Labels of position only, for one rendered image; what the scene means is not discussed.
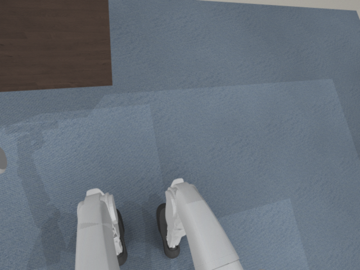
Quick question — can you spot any cabinet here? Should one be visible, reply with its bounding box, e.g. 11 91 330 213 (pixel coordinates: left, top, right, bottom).
0 0 113 92

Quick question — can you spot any left robot thigh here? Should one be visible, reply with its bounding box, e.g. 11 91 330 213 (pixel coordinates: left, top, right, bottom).
75 192 120 270

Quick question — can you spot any robot right foot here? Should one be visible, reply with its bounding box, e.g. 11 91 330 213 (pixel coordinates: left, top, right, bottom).
156 203 180 259

